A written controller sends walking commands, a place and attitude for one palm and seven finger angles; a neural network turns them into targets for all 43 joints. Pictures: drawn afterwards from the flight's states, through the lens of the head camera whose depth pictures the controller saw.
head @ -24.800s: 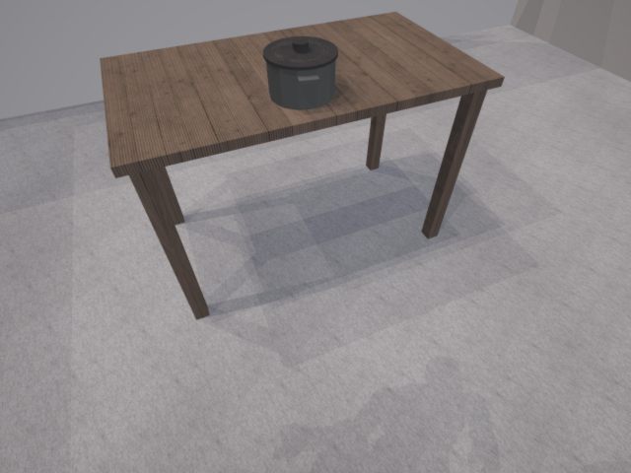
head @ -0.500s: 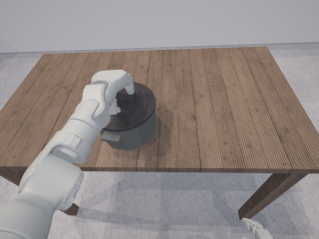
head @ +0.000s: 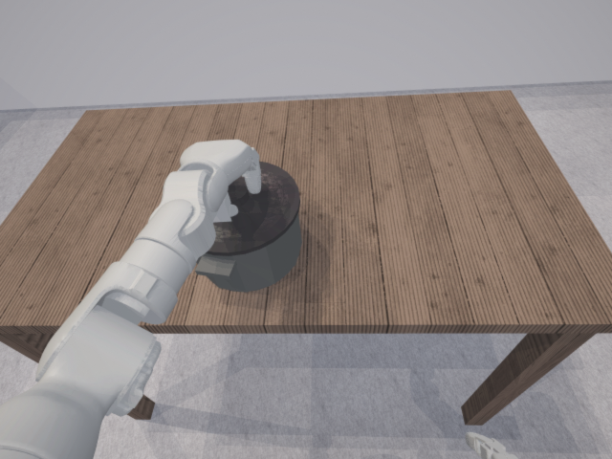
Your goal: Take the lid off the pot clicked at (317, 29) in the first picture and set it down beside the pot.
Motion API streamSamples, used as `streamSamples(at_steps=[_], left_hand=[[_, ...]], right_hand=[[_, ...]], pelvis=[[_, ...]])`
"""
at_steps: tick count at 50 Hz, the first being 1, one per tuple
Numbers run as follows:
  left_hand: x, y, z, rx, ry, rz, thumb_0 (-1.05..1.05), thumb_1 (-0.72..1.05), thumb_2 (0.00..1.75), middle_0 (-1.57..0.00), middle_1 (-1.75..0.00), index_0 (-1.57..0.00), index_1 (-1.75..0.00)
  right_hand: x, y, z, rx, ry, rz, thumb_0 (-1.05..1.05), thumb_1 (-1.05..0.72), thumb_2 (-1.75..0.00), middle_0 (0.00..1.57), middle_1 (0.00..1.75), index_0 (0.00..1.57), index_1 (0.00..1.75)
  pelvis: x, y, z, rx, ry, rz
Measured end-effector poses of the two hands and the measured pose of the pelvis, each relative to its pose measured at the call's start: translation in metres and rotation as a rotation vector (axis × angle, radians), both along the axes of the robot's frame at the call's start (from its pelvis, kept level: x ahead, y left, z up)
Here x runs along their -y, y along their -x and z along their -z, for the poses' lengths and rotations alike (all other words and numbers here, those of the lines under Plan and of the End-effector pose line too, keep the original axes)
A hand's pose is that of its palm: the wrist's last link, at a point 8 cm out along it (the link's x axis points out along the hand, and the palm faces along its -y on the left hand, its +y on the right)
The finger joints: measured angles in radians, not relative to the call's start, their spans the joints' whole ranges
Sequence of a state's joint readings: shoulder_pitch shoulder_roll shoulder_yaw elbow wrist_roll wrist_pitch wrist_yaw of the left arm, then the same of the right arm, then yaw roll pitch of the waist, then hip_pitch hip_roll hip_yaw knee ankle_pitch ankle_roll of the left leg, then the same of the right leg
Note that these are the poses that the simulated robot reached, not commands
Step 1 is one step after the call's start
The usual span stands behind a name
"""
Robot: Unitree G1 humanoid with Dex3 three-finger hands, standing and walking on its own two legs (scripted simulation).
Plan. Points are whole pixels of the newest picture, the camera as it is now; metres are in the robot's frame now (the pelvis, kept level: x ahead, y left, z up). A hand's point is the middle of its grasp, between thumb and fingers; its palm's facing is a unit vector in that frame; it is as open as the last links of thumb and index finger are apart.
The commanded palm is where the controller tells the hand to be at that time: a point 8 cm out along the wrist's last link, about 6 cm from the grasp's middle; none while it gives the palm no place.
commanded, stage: close the fingers and squeeze the knob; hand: left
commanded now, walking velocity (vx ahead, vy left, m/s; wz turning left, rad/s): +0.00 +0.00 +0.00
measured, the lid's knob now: (234, 194) +0.47 +0.11 +0.09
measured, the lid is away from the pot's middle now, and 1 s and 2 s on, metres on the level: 0.00 0.00 0.01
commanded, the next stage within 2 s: lift the lid straight up in 0.88 s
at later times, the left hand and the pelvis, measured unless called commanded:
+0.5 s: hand (226, 197) +0.44 +0.11 +0.12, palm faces -0.33 -0.03 -0.94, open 6.9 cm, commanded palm +0.42 +0.11 +0.18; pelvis +0.00 -0.01 +0.00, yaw +0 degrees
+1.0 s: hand (226, 196) +0.44 +0.11 +0.12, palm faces -0.32 -0.03 -0.95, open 6.9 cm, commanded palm +0.42 +0.11 +0.18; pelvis -0.01 +0.00 +0.00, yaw +0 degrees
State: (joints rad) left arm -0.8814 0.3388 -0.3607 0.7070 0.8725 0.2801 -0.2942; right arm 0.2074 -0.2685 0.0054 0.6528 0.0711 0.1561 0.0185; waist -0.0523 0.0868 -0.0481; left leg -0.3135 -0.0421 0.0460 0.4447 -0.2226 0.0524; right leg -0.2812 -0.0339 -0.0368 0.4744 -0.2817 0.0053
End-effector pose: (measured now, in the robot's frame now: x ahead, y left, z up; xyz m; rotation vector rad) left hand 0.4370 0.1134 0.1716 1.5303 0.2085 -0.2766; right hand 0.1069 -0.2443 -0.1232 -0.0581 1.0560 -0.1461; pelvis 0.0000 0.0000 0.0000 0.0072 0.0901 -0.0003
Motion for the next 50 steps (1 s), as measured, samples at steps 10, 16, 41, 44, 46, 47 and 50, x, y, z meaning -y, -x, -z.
streamSamples(at_steps=[10, 16, 41, 44, 46, 47, 50], left_hand=[[0.003, 0.006, -0.003, 0.001, 0.001, -0.010, 0.01, 0.28, 0.83, -0.69, -0.94, -0.70, -0.96], [0.003, 0.004, -0.003, -0.013, 0.002, -0.017, 0.01, 0.32, 0.72, -0.69, -0.92, -0.71, -0.95], [0.001, 0.002, -0.003, -0.007, 0.010, -0.007, 0.01, 0.31, 0.72, -0.70, -0.93, -0.72, -0.93], [0.001, 0.001, -0.003, -0.010, 0.010, -0.011, 0.01, 0.31, 0.72, -0.70, -0.93, -0.72, -0.93], [0.001, 0.001, -0.003, -0.011, 0.011, -0.011, 0.01, 0.31, 0.72, -0.70, -0.93, -0.72, -0.93], [0.000, 0.001, -0.003, -0.013, 0.011, -0.010, 0.01, 0.31, 0.72, -0.70, -0.93, -0.72, -0.93], [0.001, 0.001, -0.003, -0.015, 0.009, -0.010, 0.01, 0.31, 0.72, -0.70, -0.93, -0.72, -0.93]], right_hand=[[-0.002, -0.016, -0.005, 0.045, 0.004, -0.026, 0.01, -0.90, -0.90, 0.20, 0.30, 0.19, 0.30], [0.000, -0.016, -0.006, 0.047, 0.010, -0.025, 0.01, -0.90, -0.90, 0.20, 0.30, 0.19, 0.30], [0.005, -0.002, -0.003, 0.009, 0.021, -0.006, 0.01, -0.90, -0.90, 0.20, 0.30, 0.19, 0.30], [0.003, -0.003, -0.004, 0.015, 0.022, -0.008, 0.01, -0.90, -0.90, 0.20, 0.30, 0.19, 0.30], [0.003, -0.004, -0.004, 0.021, 0.023, -0.008, 0.01, -0.90, -0.90, 0.20, 0.30, 0.19, 0.30], [0.002, -0.005, -0.005, 0.024, 0.023, -0.008, 0.01, -0.90, -0.90, 0.20, 0.30, 0.19, 0.30], [0.002, -0.005, -0.005, 0.027, 0.024, -0.006, 0.01, -0.90, -0.90, 0.20, 0.30, 0.19, 0.30]], pelvis=[[0.003, 0.005, 0.000, 0.008, -0.001, -0.008], [0.005, 0.005, 0.000, 0.008, -0.001, -0.008], [0.004, 0.005, 0.000, 0.008, 0.001, -0.003], [0.004, 0.005, 0.000, 0.007, 0.001, -0.004], [0.003, 0.005, 0.000, 0.007, 0.001, -0.003], [0.003, 0.005, 0.000, 0.006, 0.002, -0.003], [0.003, 0.005, 0.000, 0.007, 0.001, -0.003]])
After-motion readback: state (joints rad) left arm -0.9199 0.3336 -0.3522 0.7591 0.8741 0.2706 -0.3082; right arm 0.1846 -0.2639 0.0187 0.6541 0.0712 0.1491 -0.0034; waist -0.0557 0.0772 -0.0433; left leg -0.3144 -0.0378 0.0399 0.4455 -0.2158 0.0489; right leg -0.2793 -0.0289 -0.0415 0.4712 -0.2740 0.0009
